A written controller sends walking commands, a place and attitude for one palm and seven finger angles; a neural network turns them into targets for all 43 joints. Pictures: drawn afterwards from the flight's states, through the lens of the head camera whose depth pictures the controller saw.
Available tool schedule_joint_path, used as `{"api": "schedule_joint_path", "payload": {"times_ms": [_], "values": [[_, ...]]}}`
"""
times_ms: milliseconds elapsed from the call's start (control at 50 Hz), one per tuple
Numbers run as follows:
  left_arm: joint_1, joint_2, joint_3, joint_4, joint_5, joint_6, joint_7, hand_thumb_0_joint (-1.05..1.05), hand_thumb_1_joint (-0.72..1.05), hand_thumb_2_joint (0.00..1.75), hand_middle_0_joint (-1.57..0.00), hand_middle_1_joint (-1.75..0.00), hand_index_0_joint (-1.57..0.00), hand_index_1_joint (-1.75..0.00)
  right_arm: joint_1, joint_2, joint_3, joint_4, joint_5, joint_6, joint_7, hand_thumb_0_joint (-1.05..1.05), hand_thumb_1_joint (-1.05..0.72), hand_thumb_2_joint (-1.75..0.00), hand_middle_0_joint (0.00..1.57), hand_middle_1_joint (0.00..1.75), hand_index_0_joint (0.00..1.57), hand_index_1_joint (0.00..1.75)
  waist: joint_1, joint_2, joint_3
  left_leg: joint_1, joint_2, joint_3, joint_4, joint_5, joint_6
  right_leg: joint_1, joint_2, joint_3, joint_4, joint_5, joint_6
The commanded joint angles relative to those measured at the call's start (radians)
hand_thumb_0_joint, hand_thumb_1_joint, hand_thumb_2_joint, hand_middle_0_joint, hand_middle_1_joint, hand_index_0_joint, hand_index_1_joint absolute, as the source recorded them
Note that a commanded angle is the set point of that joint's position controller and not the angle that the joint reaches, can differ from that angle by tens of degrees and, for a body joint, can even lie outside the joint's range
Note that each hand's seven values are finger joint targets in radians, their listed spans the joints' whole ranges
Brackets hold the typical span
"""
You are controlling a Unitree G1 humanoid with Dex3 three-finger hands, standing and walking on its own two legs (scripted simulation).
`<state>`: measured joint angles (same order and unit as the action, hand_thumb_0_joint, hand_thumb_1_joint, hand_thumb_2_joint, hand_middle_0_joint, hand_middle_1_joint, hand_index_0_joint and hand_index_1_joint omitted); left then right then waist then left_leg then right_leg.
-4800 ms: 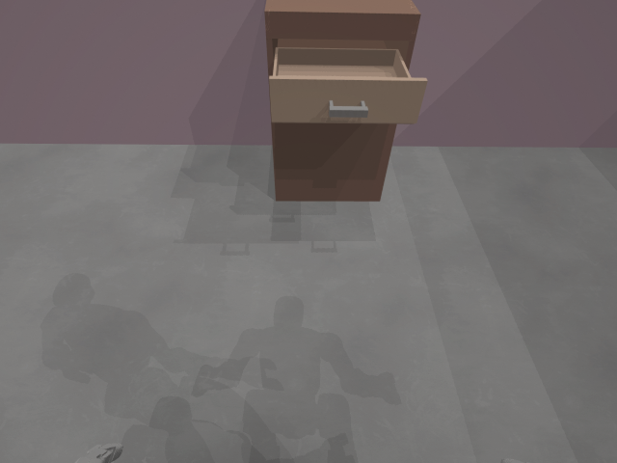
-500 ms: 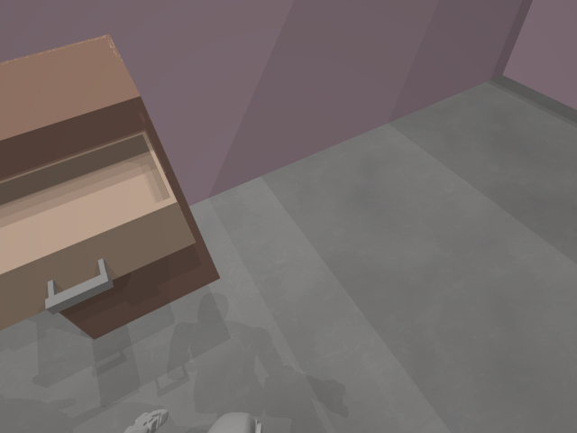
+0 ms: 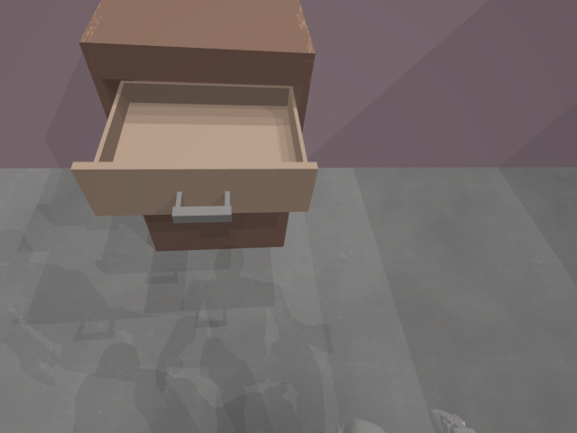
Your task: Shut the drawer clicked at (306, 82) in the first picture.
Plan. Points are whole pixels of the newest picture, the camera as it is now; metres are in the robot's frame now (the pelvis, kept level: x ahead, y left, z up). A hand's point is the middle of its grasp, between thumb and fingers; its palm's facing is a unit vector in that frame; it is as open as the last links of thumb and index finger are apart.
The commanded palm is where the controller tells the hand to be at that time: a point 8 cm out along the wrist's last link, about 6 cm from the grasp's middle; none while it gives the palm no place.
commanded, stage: turn to face it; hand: left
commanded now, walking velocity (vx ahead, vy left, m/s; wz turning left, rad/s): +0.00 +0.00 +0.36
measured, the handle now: (203, 205) +0.51 +0.22 -0.09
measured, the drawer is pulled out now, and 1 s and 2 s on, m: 0.29 0.29 0.29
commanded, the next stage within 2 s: take the last steps up to it in 0.38 s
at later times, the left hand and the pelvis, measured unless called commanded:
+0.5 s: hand out of the picture +0.07 +0.17 -0.15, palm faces +0.17 -0.95 -0.25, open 7.4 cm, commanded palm none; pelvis -0.02 -0.03 +0.00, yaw +9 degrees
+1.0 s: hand out of the picture -0.13 +0.10 -0.16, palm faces +0.39 -0.91 -0.15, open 7.3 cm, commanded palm none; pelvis +0.03 -0.01 +0.00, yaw +14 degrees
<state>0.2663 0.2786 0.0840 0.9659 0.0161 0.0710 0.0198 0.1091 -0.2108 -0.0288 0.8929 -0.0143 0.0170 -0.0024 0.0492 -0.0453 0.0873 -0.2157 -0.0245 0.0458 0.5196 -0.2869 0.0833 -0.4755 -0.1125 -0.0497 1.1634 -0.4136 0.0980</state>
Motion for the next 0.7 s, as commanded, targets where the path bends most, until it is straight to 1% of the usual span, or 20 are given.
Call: {"api": "schedule_joint_path", "payload": {"times_ms": [0, 100, 160, 200, 280, 300, 340, 380, 400, 440, 460, 480, 500, 520, 540, 560, 580, 600, 620, 680], "values": [[0.015, 0.074, 0.010, -0.067, 0.003, -0.028, 0.000, 0.00, 0.90, 0.90, -0.20, -0.30, -0.20, -0.30, 0.085, -0.194, -0.055, -0.035, 0.008, -0.017, -0.017, 0.00, -0.90, -0.90, 0.20, 0.30, 0.20, 0.30, -0.041, 0.169, -0.112, 0.151, 0.230, -0.193, -0.182, 0.684, 0.038, -0.078, 0.002, 0.044, 0.024, 0.093, 0.017], [-0.046, 0.064, 0.008, -0.080, 0.002, -0.025, 0.008, 0.00, 0.90, 0.90, -0.20, -0.30, -0.20, -0.30, 0.147, -0.172, -0.056, -0.013, 0.004, -0.016, -0.018, 0.00, -0.90, -0.90, 0.20, 0.30, 0.20, 0.30, -0.060, 0.154, -0.080, 0.131, 0.236, -0.285, -0.226, 0.502, 0.062, -0.079, 0.012, 0.064, -0.046, 0.102, 0.020], [-0.088, 0.052, 0.004, -0.092, 0.000, -0.025, 0.009, 0.00, 0.90, 0.90, -0.20, -0.30, -0.20, -0.30, 0.171, -0.162, -0.056, -0.001, -0.001, -0.015, -0.022, 0.00, -0.90, -0.90, 0.20, 0.30, 0.20, 0.30, -0.069, 0.169, -0.064, 0.118, 0.237, -0.337, -0.244, 0.406, 0.083, -0.072, 0.021, 0.070, -0.117, 0.083, 0.015], [-0.117, 0.046, 0.003, -0.099, -0.001, -0.027, 0.011, 0.00, 0.90, 0.90, -0.20, -0.30, -0.20, -0.30, 0.196, -0.156, -0.055, 0.012, -0.004, -0.014, -0.025, 0.00, -0.90, -0.90, 0.20, 0.30, 0.20, 0.30, -0.080, 0.157, -0.063, 0.124, 0.246, -0.381, -0.245, 0.392, 0.098, -0.061, 0.028, 0.074, -0.159, 0.051, 0.008], [-0.153, 0.026, -0.007, -0.109, -0.004, -0.030, 0.013, 0.00, 0.90, 0.90, -0.20, -0.30, -0.20, -0.30, 0.223, -0.151, -0.057, 0.033, -0.010, -0.013, -0.029, 0.00, -0.90, -0.90, 0.20, 0.30, 0.20, 0.30, -0.090, 0.142, -0.078, 0.121, 0.254, -0.430, -0.233, 0.389, 0.122, -0.010, 0.054, 0.073, -0.267, -0.011, -0.014], [-0.151, 0.017, -0.009, -0.108, -0.006, -0.031, 0.013, 0.00, 0.90, 0.90, -0.20, -0.30, -0.20, -0.30, 0.227, -0.153, -0.056, 0.037, -0.011, -0.012, -0.030, 0.00, -0.90, -0.90, 0.20, 0.30, 0.20, 0.30, -0.089, 0.138, -0.094, 0.127, 0.253, -0.437, -0.228, 0.396, 0.123, 0.012, 0.063, 0.073, -0.296, -0.023, -0.020], [-0.142, 0.004, -0.013, -0.106, -0.009, -0.034, 0.015, 0.00, 0.90, 0.90, -0.20, -0.30, -0.20, -0.30, 0.228, -0.154, -0.056, 0.047, -0.011, -0.010, -0.031, 0.00, -0.90, -0.90, 0.20, 0.30, 0.20, 0.30, -0.085, 0.167, -0.104, 0.091, 0.243, -0.441, -0.218, 0.409, 0.118, 0.081, 0.080, 0.069, -0.359, -0.027, -0.033], [-0.114, 0.004, -0.016, -0.099, -0.012, -0.040, 0.018, 0.00, 0.90, 0.90, -0.20, -0.30, -0.20, -0.30, 0.214, -0.154, -0.056, 0.052, -0.011, -0.009, -0.028, 0.00, -0.90, -0.90, 0.20, 0.30, 0.20, 0.30, -0.069, 0.171, -0.109, 0.056, 0.230, -0.445, -0.201, 0.430, 0.112, 0.146, 0.097, 0.066, -0.444, -0.004, -0.045], [-0.098, 0.001, -0.016, -0.093, -0.014, -0.043, 0.020, 0.00, 0.90, 0.90, -0.20, -0.30, -0.20, -0.30, 0.218, -0.149, -0.056, 0.055, -0.010, -0.008, -0.027, 0.00, -0.90, -0.90, 0.20, 0.30, 0.20, 0.30, -0.065, 0.152, -0.124, 0.045, 0.220, -0.449, -0.189, 0.440, 0.105, 0.191, 0.107, 0.064, -0.499, 0.024, -0.050], [-0.053, 0.002, -0.015, -0.076, -0.017, -0.053, 0.026, 0.00, 0.90, 0.90, -0.20, -0.30, -0.20, -0.30, 0.214, -0.138, -0.052, 0.066, -0.002, -0.008, -0.024, 0.00, -0.90, -0.90, 0.20, 0.30, 0.20, 0.30, -0.043, 0.144, -0.143, -0.018, 0.187, -0.433, -0.151, 0.387, 0.070, 0.322, 0.101, 0.061, -0.676, 0.146, -0.055], [-0.030, 0.012, -0.015, -0.061, -0.016, -0.062, 0.030, 0.00, 0.90, 0.90, -0.20, -0.30, -0.20, -0.30, 0.211, -0.118, -0.048, 0.072, 0.004, -0.009, -0.021, 0.00, -0.90, -0.90, 0.20, 0.30, 0.20, 0.30, -0.031, 0.098, -0.145, -0.077, 0.153, -0.400, -0.122, 0.297, 0.029, 0.417, 0.075, 0.077, -0.806, 0.231, -0.061], [-0.008, 0.050, -0.012, -0.047, -0.008, -0.075, 0.035, 0.00, 0.90, 0.90, -0.20, -0.30, -0.20, -0.30, 0.221, -0.070, -0.039, 0.078, 0.012, -0.015, -0.016, 0.00, -0.90, -0.90, 0.20, 0.30, 0.20, 0.30, -0.033, -0.010, -0.162, -0.185, 0.097, -0.324, -0.038, 0.128, -0.023, 0.540, -0.042, 0.200, -0.885, 0.226, -0.088], [0.011, 0.104, -0.003, -0.040, 0.000, -0.080, 0.033, 0.00, 0.90, 0.90, -0.20, -0.30, -0.20, -0.30, 0.221, -0.027, -0.029, 0.062, 0.013, -0.016, -0.016, 0.00, -0.90, -0.90, 0.20, 0.30, 0.20, 0.30, -0.032, -0.204, -0.121, -0.303, -0.026, -0.149, 0.098, -0.144, -0.084, 0.535, -0.235, 0.397, -0.948, 0.140, -0.174], [0.016, 0.120, -0.004, -0.053, -0.001, -0.072, 0.024, 0.00, 0.90, 0.90, -0.20, -0.30, -0.20, -0.30, 0.198, -0.073, -0.047, 0.055, -0.003, -0.004, -0.014, 0.00, -0.90, -0.90, 0.20, 0.30, 0.20, 0.30, -0.013, -0.165, -0.061, -0.298, -0.019, -0.120, 0.258, -0.256, -0.088, 0.370, -0.303, 0.449, -1.015, -0.079, -0.256], [-0.009, 0.081, -0.003, -0.054, -0.001, -0.075, 0.023, 0.00, 0.90, 0.90, -0.20, -0.30, -0.20, -0.30, 0.188, -0.086, -0.057, 0.061, -0.016, 0.007, -0.005, 0.00, -0.90, -0.90, 0.20, 0.30, 0.20, 0.30, -0.028, -0.161, 0.012, -0.340, 0.010, -0.127, 0.369, -0.207, -0.082, 0.300, -0.260, 0.435, -1.060, -0.185, -0.266], [-0.020, 0.054, -0.007, -0.045, -0.003, -0.084, 0.020, 0.00, 0.90, 0.90, -0.20, -0.30, -0.20, -0.30, 0.198, -0.087, -0.059, 0.082, -0.020, 0.008, 0.000, 0.00, -0.90, -0.90, 0.20, 0.30, 0.20, 0.30, -0.048, -0.133, 0.044, -0.348, 0.028, -0.117, 0.435, -0.143, -0.084, 0.279, -0.218, 0.400, -1.071, -0.184, -0.251], [-0.009, 0.034, -0.016, -0.030, -0.004, -0.092, 0.018, 0.00, 0.90, 0.90, -0.20, -0.30, -0.20, -0.30, 0.219, -0.074, -0.057, 0.097, -0.020, 0.004, 0.006, 0.00, -0.90, -0.90, 0.20, 0.30, 0.20, 0.30, -0.061, -0.086, 0.041, -0.343, 0.039, -0.097, 0.469, -0.107, -0.086, 0.294, -0.188, 0.353, -1.060, -0.145, -0.240], [0.003, 0.020, -0.020, -0.022, -0.005, -0.102, 0.013, 0.00, 0.90, 0.90, -0.20, -0.30, -0.20, -0.30, 0.232, -0.057, -0.058, 0.110, -0.020, 0.003, 0.012, 0.00, -0.90, -0.90, 0.20, 0.30, 0.20, 0.30, -0.069, -0.051, 0.046, -0.342, 0.049, -0.080, 0.507, -0.055, -0.089, 0.293, -0.155, 0.282, -1.048, -0.094, -0.223], [0.027, 0.006, -0.023, -0.013, -0.005, -0.111, 0.009, 0.00, 0.90, 0.90, -0.20, -0.30, -0.20, -0.30, 0.239, -0.046, -0.059, 0.118, -0.020, 0.002, 0.015, 0.00, -0.90, -0.90, 0.20, 0.30, 0.20, 0.30, -0.068, -0.061, 0.052, -0.347, 0.057, -0.068, 0.532, -0.016, -0.095, 0.288, -0.132, 0.240, -1.047, -0.059, -0.209], [0.106, -0.016, -0.026, 0.022, -0.002, -0.124, 0.004, 0.00, 0.90, 0.90, -0.20, -0.30, -0.20, -0.30, 0.198, -0.040, -0.062, 0.109, -0.019, -0.004, 0.018, 0.00, -0.90, -0.90, 0.20, 0.30, 0.20, 0.30, -0.045, -0.079, 0.063, -0.381, 0.086, -0.050, 0.542, 0.037, -0.104, 0.314, -0.123, 0.220, -1.060, -0.044, -0.212]]}}
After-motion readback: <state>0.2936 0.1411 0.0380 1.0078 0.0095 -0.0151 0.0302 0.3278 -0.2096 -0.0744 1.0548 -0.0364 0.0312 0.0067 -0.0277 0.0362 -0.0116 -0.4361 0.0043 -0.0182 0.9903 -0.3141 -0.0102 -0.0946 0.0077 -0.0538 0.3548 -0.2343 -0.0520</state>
